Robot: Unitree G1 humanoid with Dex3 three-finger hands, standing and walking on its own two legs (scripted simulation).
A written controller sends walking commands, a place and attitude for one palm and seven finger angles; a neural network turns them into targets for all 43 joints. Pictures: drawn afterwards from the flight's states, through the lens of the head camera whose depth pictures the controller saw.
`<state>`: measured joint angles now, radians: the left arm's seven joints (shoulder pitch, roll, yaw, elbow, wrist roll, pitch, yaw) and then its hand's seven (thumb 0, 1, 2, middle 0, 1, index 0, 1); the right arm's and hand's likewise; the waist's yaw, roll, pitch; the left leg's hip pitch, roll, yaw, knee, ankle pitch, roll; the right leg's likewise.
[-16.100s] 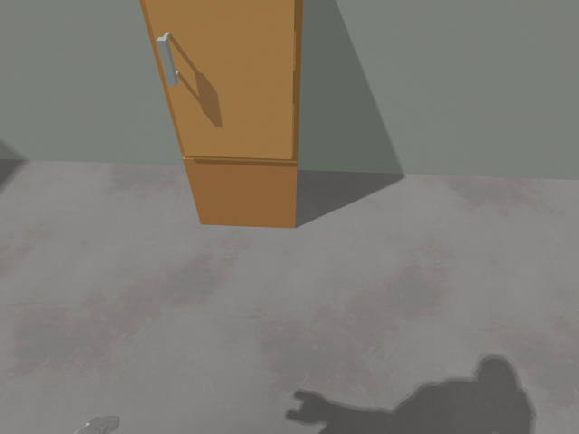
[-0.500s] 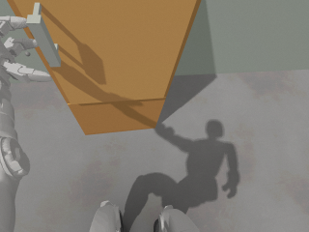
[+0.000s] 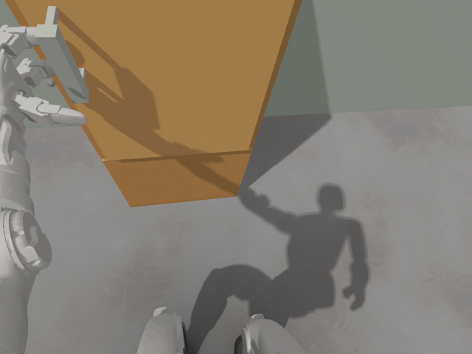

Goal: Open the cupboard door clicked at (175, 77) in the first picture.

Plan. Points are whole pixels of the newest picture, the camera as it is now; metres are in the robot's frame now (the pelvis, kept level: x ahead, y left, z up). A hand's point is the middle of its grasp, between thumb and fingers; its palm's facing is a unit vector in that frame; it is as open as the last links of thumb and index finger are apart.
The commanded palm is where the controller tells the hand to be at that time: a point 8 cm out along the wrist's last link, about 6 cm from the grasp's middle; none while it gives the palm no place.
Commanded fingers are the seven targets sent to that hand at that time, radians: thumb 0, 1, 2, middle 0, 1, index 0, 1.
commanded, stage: slide the fingers in behind the handle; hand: left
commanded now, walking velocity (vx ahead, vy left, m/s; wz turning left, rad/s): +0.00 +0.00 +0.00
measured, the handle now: (67, 57) +0.57 +0.22 +0.10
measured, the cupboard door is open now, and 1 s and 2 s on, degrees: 0 0 1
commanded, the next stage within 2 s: close the thumb around the handle in 1.34 s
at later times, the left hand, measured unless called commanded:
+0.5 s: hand (66, 84) +0.51 +0.21 +0.10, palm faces +0.05 -1.00 +0.00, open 14.0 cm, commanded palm +0.49 +0.25 +0.09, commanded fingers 0.00 -0.50 0.30 -0.30 -1.20 -0.30 -1.20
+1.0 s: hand (81, 82) +0.52 +0.19 +0.10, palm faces +0.07 -1.00 +0.00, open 14.0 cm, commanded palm +0.49 +0.23 +0.09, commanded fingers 0.00 -0.50 0.30 -0.30 -1.20 -0.30 -1.20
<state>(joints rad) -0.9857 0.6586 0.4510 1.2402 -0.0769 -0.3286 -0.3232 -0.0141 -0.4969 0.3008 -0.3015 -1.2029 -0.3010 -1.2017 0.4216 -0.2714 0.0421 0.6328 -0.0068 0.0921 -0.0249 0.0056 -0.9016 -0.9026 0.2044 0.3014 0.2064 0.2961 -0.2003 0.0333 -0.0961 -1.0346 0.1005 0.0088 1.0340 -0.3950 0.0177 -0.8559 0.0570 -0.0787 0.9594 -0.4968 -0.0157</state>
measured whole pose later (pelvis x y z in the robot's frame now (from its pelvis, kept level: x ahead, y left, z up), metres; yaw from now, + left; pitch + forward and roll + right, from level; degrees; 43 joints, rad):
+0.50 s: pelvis +0.00 +0.00 +0.00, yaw +0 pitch +21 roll -4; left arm -0.95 0.56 0.42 1.19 -0.09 -0.37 -0.26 -0.01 -0.50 0.30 -0.30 -1.20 -0.30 -1.20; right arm 0.40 -0.26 0.03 0.64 -0.01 0.07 -0.01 0.01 -0.90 -0.90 0.20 0.30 0.21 0.30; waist -0.18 0.03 -0.11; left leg -1.01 0.10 0.01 1.04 -0.40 0.01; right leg -0.84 0.05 -0.08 0.97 -0.50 -0.02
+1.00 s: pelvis +0.00 +0.00 +0.00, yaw +1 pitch +21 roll -4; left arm -0.97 0.51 0.37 1.20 -0.09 -0.36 -0.18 -0.01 -0.50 0.30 -0.28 -1.20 -0.29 -1.20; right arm 0.43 -0.26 0.02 0.66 -0.02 0.07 0.01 0.01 -0.90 -0.90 0.20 0.30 0.21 0.30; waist -0.18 0.05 -0.11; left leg -1.01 0.09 0.01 1.03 -0.39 0.02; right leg -0.84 0.05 -0.08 0.97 -0.50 -0.02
